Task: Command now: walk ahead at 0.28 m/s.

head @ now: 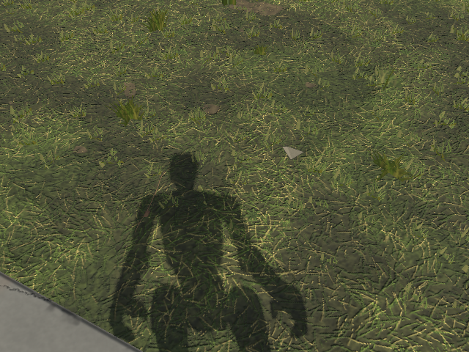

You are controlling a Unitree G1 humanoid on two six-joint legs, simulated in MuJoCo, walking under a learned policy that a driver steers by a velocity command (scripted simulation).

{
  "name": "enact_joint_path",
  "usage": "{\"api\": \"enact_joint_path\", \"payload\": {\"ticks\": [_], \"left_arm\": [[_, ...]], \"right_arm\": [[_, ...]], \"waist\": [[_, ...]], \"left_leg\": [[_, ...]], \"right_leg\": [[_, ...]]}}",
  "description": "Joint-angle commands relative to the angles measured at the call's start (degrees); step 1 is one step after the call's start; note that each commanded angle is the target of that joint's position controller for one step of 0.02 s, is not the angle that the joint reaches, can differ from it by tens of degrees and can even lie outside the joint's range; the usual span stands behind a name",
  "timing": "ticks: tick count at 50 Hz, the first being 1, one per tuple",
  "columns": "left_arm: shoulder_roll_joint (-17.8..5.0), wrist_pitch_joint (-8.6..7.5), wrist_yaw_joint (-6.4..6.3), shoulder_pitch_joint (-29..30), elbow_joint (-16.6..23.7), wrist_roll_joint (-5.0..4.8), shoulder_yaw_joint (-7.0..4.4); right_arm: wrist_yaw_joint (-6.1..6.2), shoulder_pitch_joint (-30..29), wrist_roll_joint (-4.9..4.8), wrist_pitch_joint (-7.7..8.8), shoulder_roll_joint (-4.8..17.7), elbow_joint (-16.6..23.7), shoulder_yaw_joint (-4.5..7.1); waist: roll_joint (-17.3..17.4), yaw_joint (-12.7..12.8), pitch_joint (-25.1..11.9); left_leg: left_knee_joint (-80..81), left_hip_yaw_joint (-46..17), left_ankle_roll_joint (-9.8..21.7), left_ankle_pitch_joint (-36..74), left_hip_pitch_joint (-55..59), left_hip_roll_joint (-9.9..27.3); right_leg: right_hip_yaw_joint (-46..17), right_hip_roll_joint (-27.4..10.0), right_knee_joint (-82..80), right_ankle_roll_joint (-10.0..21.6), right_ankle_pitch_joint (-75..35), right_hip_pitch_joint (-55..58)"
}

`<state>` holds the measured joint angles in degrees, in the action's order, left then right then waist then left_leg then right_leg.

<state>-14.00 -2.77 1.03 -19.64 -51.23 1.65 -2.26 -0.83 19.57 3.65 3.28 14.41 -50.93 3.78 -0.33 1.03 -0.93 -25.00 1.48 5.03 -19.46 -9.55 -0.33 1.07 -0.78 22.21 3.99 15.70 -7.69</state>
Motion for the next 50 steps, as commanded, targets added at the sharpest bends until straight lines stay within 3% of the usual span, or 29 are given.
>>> {"api": "enact_joint_path", "payload": {"ticks": [1, 2, 4, 5, 6, 7, 9, 13, 15, 19, 21, 22, 23, 24, 25, 26, 27, 28, 30, 35, 37, 41, 43, 44, 45, 46, 47, 48, 50], "left_arm": [[-7.7, -0.07, -1.45, 8.6, 5.8, 0.38, -1.41], [-6.0, 0.29, -1.23, 7.8, 5.6, 1.15, -1.12], [-1.8, -1.04, 0.42, 14.4, 8.7, 4.03, 0.0], [-2.9, -2.89, 0.72, 12.9, 7.6, 2.39, -0.54], [-4.8, -4.16, 0.6, 11.3, 6.4, 1.47, -1.17], [-5.1, -4.66, 0.88, 10.7, 6.3, 1.8, -1.33], [-2.0, -3.55, 1.75, 12.5, 7.3, 3.01, -0.59], [1.5, -2.1, 3.01, 21.4, 10.1, 1.41, 0.94], [1.9, -1.26, 3.13, 24.2, 10.6, 1.08, 1.53], [-2.5, -1.18, 2.68, 22.0, 9.8, 0.64, 0.31], [-5.4, -2.01, 2.01, 16.7, 8.4, -1.08, -1.25], [-7.1, -2.4, 1.19, 7.3, 5.7, -1.12, -2.15], [-7.6, -2.11, 0.58, -4.8, 3.4, -0.99, -1.98], [-7.3, -1.93, -0.16, -17.5, -0.9, 1.09, -2.14], [-9.1, -3.18, 0.07, -17.9, -3.5, 2.46, -2.69], [-14.0, -2.62, -0.5, -0.3, 2.0, -3.38, -3.95], [-9.7, -2.83, -0.67, 5.1, 4.3, -3.67, -2.55], [-6.4, -2.93, -0.54, 7.5, 5.4, -2.68, -1.58], [-4.3, -2.42, -0.59, 9.7, 6.7, -2.24, -0.92], [-10.1, -1.24, -2.22, 6.5, 7.6, -2.2, -2.48], [-11.5, -0.12, -2.82, 4.0, 7.4, -3.1, -3.08], [-10.6, 1.46, -3.7, 3.5, 8.0, -3.69, -3.4], [-8.7, 2.06, -3.81, 5.1, 9.6, -3.44, -3.02], [-5.5, 1.99, -3.55, 4.1, 11.1, -2.41, -2.01], [-2.1, 1.62, -3.25, -5.3, 10.6, -1.35, -1.24], [-6.9, 1.59, -2.75, -9.7, 10.5, -2.35, -1.63], [-11.7, 2.5, -3.07, -6.0, 9.5, -2.99, -3.25], [-13.0, 3.67, -3.36, -1.1, 10.0, -3.03, -3.92], [-10.7, 5.46, -3.71, 1.6, 11.4, -2.84, -3.78]], "right_arm": [[0.14, 0.6, -0.27, 3.64, 1.6, 3.5, 0.67], [-0.03, 5.3, 0.16, 4.13, 2.1, 1.9, 0.95], [1.05, 19.0, 0.96, 5.22, 6.2, -0.4, 1.23], [1.23, 15.5, 1.78, 5.69, 6.6, 0.5, 0.62], [0.72, 11.3, 2.38, 5.57, 3.9, 0.5, -0.34], [0.21, 8.3, 2.57, 5.18, 0.8, 0.9, -1.95], [0.3, 2.9, 1.25, 4.42, -3.2, 2.2, -4.3], [0.17, 4.9, 0.21, 4.19, 0.7, 1.1, -4.38], [-1.43, 9.3, -0.98, 3.97, 4.8, -1.5, -3.41], [-1.85, 7.7, -0.58, 3.33, 5.5, -2.1, -2.61], [-1.32, 9.1, 0.77, 3.05, 5.5, -2.2, -2.66], [-0.94, 10.8, 2.13, 3.17, 3.6, -1.8, -3.21], [-1.27, 18.8, 3.41, 3.72, -2.0, -0.6, -5.19], [-2.55, 12.5, 2.49, 3.84, -1.8, -0.2, -5.29], [-2.86, -0.7, -0.62, 4.07, 0.9, 3.5, -3.43], [-0.4, -3.4, -8.36, 6.09, 4.2, 6.7, -2.5], [0.84, -4.1, -7.11, 7.02, 5.6, 6.9, -2.35], [1.52, -2.9, -5.97, 6.71, 6.3, 7.4, -1.77], [1.97, -1.8, -4.57, 5.21, 4.9, 8.3, -1.38], [2.7, -9.1, -2.39, 2.59, 1.8, 12.5, -2.28], [2.72, -12.3, -3.25, 1.79, 3.2, 13.6, -1.89], [2.58, -13.8, -3.68, 1.21, 7.8, 15.1, -0.29], [2.47, -10.3, -3.05, 2.25, 8.8, 14.4, 0.44], [2.94, -7.0, -1.91, 2.51, 11.4, 14.6, 0.96], [3.57, -8.1, -0.81, 1.43, 12.4, 16.5, 0.84], [3.23, -6.9, -1.9, 0.29, 11.5, 16.0, 1.15], [3.31, -9.4, -2.45, -0.2, 7.4, 17.6, 0.32], [3.48, -11.4, -2.52, -0.84, 5.8, 17.9, -0.23], [3.62, -14.8, -2.09, -1.69, 6.5, 17.9, -0.28]], "waist": [[-4.2, -3.7, 3.9], [-1.3, -5.0, 4.2], [12.4, -12.0, 4.5], [7.3, -9.8, 6.7], [4.2, -7.4, 7.2], [3.9, -5.2, 5.9], [2.7, -1.6, 4.5], [3.2, -3.5, 4.4], [5.0, -4.5, 5.8], [5.6, -1.8, 4.9], [5.4, 0.9, -0.3], [2.7, 2.9, -6.5], [-7.3, 3.8, -21.6], [-8.1, 10.4, -20.5], [-7.6, 11.3, -5.5], [-7.2, 3.7, -1.1], [-1.1, 1.4, -1.7], [0.3, -1.4, -2.1], [-0.4, -3.3, -2.5], [-0.4, -2.7, -1.5], [-3.4, -0.9, -4.2], [-5.4, -1.2, -4.6], [-4.9, -3.1, -5.5], [0.6, -3.1, -10.9], [14.2, 1.7, -13.6], [20.0, 2.6, -18.4], [10.7, 0.8, -13.7], [5.4, -0.1, -10.1], [5.6, 0.7, -4.7]], "left_leg": [[6.3, 1.9, 1.7, 4.7, 10.3, 0.3], [6.8, -0.4, 2.6, 1.4, 13.7, 1.9], [18.0, -34.8, 16.6, -7.1, 28.1, 20.9], [19.1, -35.1, 16.8, -7.6, 28.0, 24.5], [18.1, -29.5, 14.9, -4.2, 24.9, 22.7], [17.7, -23.2, 13.0, -0.3, 21.7, 20.3], [20.1, -14.5, 9.9, 6.3, 13.0, 16.4], [22.8, -2.4, 7.0, 15.6, 0.1, 8.6], [21.0, -3.7, 7.7, 21.8, 0.9, 11.7], [16.2, -3.9, 7.5, 33.4, 13.4, 17.2], [5.6, 2.9, 3.9, 47.9, 10.4, 12.8], [-6.0, 5.9, 0.3, 44.3, 3.3, 9.3], [-24.1, 4.5, -4.0, 23.5, -16.3, 2.6], [-39.5, -1.3, -4.7, -8.6, -27.4, -4.2], [-53.2, -8.0, -1.8, -6.7, -37.5, -2.0], [-58.6, -7.3, -4.0, -4.5, -37.7, -0.8], [-56.8, -7.5, -4.4, -0.5, -33.9, 2.2], [-55.5, -7.0, -4.9, 1.3, -29.0, 3.9], [-51.6, -6.4, -5.7, 0.4, -26.5, 5.1], [-22.1, -2.8, -8.5, 14.9, -17.5, 0.8], [-14.2, -3.7, -9.6, 20.8, -14.1, -1.5], [-4.9, -8.1, -9.0, 18.3, -13.9, -1.2], [3.2, -6.8, -6.6, 23.1, -7.4, 0.1], [2.2, -13.7, -2.5, 34.7, 4.0, 9.6], [-1.1, -27.7, 5.7, 56.3, 17.0, 22.5], [2.7, -40.5, 12.4, 41.8, 17.1, 29.1], [4.1, -34.9, 11.0, 30.2, 12.6, 24.3], [4.6, -26.7, 8.2, 22.4, 7.3, 20.2], [7.1, -17.6, 7.1, 18.4, -3.3, 15.4]], "right_leg": [[-12.8, -11.0, -11.9, 10.3, 18.9, -11.0], [-8.9, -8.1, -5.6, 9.3, 15.9, -13.7], [-5.1, 2.9, 28.4, 1.9, 15.5, -38.8], [-12.1, 1.9, 42.0, 2.8, 14.7, -47.3], [-11.8, 1.6, 51.6, 3.6, 10.6, -49.2], [-9.6, 0.4, 56.7, 4.3, 7.0, -49.4], [-5.9, -3.7, 54.9, 4.5, 0.8, -44.6], [2.6, -3.5, 28.5, -1.3, -4.0, -28.4], [2.8, -2.4, 20.4, -2.8, -3.8, -25.4], [2.2, -0.3, 9.3, 2.0, -13.0, -25.7], [4.7, 3.9, 8.9, 5.4, -17.0, -9.0], [1.2, 3.4, 13.6, 7.5, -17.5, 6.0], [-19.8, -8.1, 11.8, 17.9, -10.5, 34.1], [-39.7, -16.5, 0.0, 21.8, -3.0, 38.7], [-37.8, -14.4, -5.3, 15.7, 2.9, 26.6], [-38.9, -16.4, -6.8, 15.6, -13.9, 16.4], [-30.9, -15.4, -6.7, 14.7, -28.4, 8.2], [-24.3, -13.5, -7.5, 13.7, -35.8, 1.7], [-18.5, -10.6, -8.9, 13.0, -35.7, -3.4], [-10.5, -3.6, -7.3, 9.7, -38.3, -16.2], [-12.4, -3.6, -5.3, 8.0, -34.0, -13.8], [-21.2, -5.5, 1.5, 5.3, -23.9, -5.4], [-21.9, -1.7, 9.5, 2.9, -19.5, -4.5], [-18.5, 2.3, 21.2, 0.3, -8.6, -9.7], [-12.4, 10.4, 33.9, -3.0, 24.4, -23.5], [-10.5, 6.4, 44.3, -4.6, 26.1, -28.2], [-9.8, 3.8, 50.1, -6.7, 20.4, -29.8], [-8.4, 2.4, 52.2, -8.0, 15.1, -30.5], [-6.3, 0.8, 52.9, -9.4, 9.8, -28.3]]}}
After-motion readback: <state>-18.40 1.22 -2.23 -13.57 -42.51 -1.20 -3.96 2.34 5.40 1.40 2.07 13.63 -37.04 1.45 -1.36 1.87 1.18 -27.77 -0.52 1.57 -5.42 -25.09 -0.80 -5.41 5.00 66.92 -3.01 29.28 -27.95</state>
